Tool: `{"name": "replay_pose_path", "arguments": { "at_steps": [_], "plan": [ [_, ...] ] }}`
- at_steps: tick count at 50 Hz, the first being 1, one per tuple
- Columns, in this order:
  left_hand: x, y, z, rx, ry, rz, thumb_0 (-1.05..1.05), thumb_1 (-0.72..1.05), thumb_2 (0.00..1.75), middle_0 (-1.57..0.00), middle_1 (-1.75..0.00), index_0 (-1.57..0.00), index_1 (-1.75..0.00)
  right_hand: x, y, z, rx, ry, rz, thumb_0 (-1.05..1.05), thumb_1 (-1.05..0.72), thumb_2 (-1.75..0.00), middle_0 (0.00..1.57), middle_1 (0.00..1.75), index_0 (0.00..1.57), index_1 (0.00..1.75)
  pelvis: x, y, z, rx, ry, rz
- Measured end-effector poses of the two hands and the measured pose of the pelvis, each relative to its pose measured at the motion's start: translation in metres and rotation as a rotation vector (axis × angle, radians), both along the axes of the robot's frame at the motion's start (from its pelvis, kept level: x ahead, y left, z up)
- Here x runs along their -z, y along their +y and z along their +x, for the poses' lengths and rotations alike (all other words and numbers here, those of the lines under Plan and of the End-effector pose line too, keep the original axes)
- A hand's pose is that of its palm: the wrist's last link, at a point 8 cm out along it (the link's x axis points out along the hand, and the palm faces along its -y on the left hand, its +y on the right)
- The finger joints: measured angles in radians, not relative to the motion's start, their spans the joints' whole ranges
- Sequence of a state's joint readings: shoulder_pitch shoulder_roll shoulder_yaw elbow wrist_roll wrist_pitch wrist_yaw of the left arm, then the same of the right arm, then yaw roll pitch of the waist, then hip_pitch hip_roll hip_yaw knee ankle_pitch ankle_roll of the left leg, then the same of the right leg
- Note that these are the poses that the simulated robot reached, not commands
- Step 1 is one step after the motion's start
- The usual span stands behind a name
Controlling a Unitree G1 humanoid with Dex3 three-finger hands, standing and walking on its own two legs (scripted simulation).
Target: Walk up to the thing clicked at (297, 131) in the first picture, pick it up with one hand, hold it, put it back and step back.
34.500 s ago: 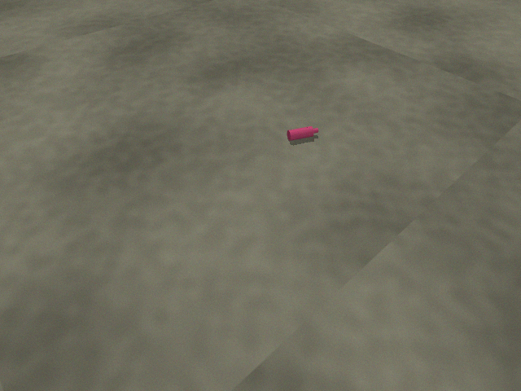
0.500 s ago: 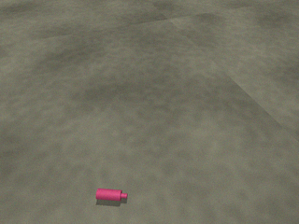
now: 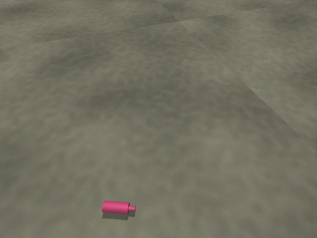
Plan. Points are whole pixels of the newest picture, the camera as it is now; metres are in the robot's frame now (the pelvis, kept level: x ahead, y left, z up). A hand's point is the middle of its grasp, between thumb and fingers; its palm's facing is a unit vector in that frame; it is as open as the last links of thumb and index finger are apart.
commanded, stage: stand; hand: left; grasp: from above
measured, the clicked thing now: (119, 207) +0.45 +0.24 -0.75
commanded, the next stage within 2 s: rise first in 0.46 s
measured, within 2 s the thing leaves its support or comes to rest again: neither
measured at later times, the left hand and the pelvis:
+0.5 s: hand out of the picture +0.07 +0.25 -0.16, palm faces -0.02 -0.94 -0.35, open 7.3 cm; pelvis +0.00 +0.00 +0.00, yaw +0 degrees
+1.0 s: hand out of the picture +0.14 +0.26 -0.19, palm faces -0.08 -0.92 -0.38, open 12.5 cm; pelvis -0.01 +0.01 -0.04, yaw +0 degrees
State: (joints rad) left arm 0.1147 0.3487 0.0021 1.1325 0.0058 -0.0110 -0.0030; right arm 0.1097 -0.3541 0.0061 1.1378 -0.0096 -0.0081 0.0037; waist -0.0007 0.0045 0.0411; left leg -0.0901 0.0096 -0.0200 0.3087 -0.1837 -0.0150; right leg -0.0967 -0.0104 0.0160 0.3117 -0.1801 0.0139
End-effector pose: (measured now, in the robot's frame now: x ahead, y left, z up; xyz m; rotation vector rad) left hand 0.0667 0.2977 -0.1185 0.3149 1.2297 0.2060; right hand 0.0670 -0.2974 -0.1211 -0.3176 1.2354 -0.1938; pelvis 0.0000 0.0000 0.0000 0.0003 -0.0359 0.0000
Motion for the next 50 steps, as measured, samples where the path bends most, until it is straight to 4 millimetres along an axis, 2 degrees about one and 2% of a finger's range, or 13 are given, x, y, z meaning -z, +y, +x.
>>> {"name": "replay_pose_path", "arguments": {
  "at_steps": [29, 32, 38, 41, 45, 50],
  "plan": [
    [0.000, -0.001, -0.005, -0.003, 0.015, 0.003, 0.00, 0.90, 0.90, -0.20, -0.30, -0.21, -0.30, 0.001, -0.002, -0.001, -0.003, 0.012, 0.000, 0.01, -0.91, -0.90, 0.20, 0.29, 0.20, 0.30, 0.000, -0.001, 0.001, -0.003, 0.003, 0.000],
    [0.000, -0.004, 0.012, -0.035, -0.070, -0.003, 0.00, 0.86, 0.90, -0.19, -0.34, -0.20, -0.35, 0.000, 0.004, 0.006, -0.004, -0.065, 0.000, 0.01, -0.91, -0.90, 0.20, 0.29, 0.20, 0.30, 0.004, -0.001, -0.003, -0.015, 0.037, -0.001],
    [0.012, -0.005, 0.064, 0.007, -0.136, -0.020, 0.00, 0.60, 0.90, -0.16, -0.59, -0.17, -0.59, 0.008, 0.024, 0.013, -0.002, -0.143, 0.032, 0.01, -0.90, -0.89, 0.20, 0.29, 0.20, 0.30, 0.017, -0.004, -0.013, -0.013, 0.126, -0.005],
    [0.014, -0.001, 0.080, 0.043, -0.151, -0.007, 0.00, 0.42, 0.91, -0.13, -0.75, -0.15, -0.74, 0.012, 0.032, 0.014, 0.014, -0.167, 0.048, 0.01, -0.91, -0.89, 0.20, 0.29, 0.20, 0.30, 0.023, -0.003, -0.012, -0.006, 0.155, -0.006],
    [0.017, 0.001, 0.083, 0.077, -0.118, 0.020, 0.00, 0.14, 0.93, -0.10, -0.91, -0.12, -0.89, 0.016, 0.040, 0.017, 0.025, -0.198, 0.068, 0.01, -0.91, -0.89, 0.20, 0.29, 0.20, 0.30, 0.030, 0.001, -0.008, -0.003, 0.175, -0.010],
    [0.032, 0.003, 0.072, 0.091, -0.053, 0.039, 0.00, -0.20, 0.95, -0.08, -1.01, -0.10, -1.00, 0.023, 0.047, 0.033, 0.009, -0.260, 0.078, 0.01, -0.90, -0.89, 0.20, 0.29, 0.20, 0.30, 0.042, 0.007, -0.006, 0.000, 0.219, -0.015]
  ]
}}
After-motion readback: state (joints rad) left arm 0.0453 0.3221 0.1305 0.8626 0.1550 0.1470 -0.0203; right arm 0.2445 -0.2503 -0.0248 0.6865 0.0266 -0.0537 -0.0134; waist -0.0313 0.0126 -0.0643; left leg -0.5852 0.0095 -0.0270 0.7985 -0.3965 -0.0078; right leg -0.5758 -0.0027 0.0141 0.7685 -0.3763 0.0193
